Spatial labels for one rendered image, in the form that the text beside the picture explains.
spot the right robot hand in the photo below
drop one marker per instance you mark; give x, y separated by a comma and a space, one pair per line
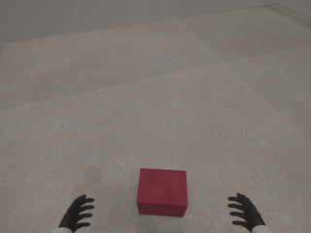
251, 214

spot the left robot hand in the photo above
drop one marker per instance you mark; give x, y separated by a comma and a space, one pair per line
72, 216

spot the carton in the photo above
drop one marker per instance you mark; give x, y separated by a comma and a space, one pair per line
162, 192

